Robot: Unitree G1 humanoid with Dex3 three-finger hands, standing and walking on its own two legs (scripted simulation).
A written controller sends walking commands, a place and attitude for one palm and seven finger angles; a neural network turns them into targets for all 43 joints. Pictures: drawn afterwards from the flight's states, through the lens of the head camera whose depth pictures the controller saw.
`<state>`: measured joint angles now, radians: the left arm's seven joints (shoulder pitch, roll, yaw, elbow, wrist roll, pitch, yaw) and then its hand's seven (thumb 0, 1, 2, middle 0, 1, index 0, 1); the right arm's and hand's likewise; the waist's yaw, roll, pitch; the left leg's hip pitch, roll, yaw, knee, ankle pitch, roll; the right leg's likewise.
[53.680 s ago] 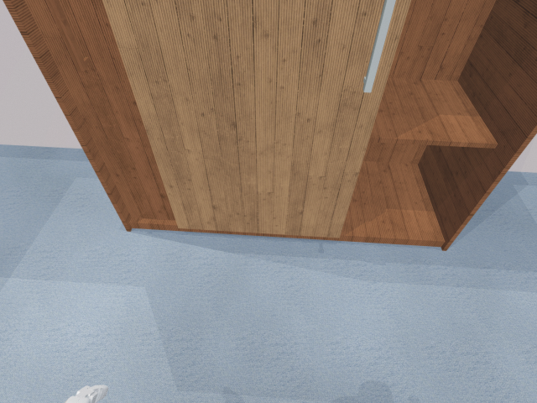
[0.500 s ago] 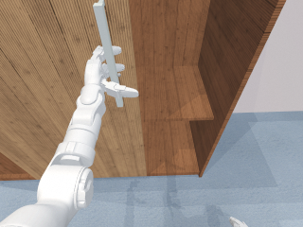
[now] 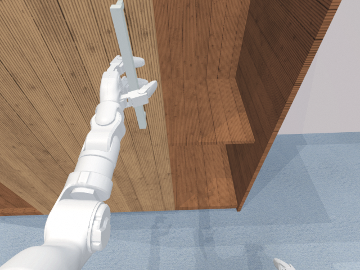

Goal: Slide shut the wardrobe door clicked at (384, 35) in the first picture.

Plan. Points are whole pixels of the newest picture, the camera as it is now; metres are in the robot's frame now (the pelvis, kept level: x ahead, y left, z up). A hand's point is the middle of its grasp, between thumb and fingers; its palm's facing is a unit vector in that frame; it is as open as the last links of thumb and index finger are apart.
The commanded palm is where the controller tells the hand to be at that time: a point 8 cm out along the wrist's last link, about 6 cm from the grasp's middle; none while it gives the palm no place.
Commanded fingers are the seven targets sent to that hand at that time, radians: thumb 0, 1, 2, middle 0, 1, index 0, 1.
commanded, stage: grip the handle and tug to test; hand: left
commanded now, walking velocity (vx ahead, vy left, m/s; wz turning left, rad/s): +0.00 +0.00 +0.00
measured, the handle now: (133, 75) +0.51 +0.12 +0.18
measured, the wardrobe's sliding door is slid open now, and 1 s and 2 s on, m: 0.35 0.35 0.35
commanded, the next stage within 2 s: tug the door sideways, standing still in 0.88 s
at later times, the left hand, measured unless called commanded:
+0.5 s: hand (141, 89) +0.45 +0.10 +0.18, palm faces +0.06 -1.00 +0.00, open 5.7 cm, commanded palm +0.42 +0.14 +0.18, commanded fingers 0.00 0.90 0.90 -0.45 -1.40 -0.45 -1.40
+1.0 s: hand (141, 90) +0.45 +0.10 +0.18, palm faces +0.05 -1.00 +0.01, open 5.8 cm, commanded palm +0.41 +0.14 +0.18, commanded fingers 0.00 0.90 0.90 -0.45 -1.40 -0.45 -1.40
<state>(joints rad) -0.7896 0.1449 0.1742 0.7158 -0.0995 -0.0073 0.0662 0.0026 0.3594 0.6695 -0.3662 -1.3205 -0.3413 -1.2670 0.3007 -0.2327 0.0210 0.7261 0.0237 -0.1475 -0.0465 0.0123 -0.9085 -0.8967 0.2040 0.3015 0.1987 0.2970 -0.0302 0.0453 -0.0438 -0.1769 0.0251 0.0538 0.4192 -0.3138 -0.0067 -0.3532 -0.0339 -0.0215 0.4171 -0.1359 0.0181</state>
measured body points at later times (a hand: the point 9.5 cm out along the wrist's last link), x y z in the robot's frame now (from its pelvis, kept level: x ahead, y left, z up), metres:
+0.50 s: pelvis +0.00 +0.00 +0.00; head +0.02 -0.01 +0.45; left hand +0.44 +0.15 +0.18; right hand +0.12 -0.24 -0.12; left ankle -0.07 +0.12 -0.74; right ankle +0.04 -0.13 -0.74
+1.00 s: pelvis +0.03 +0.01 +0.00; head +0.05 -0.01 +0.45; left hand +0.44 +0.15 +0.18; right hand +0.16 -0.23 -0.11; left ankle -0.07 +0.12 -0.74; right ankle +0.04 -0.13 -0.74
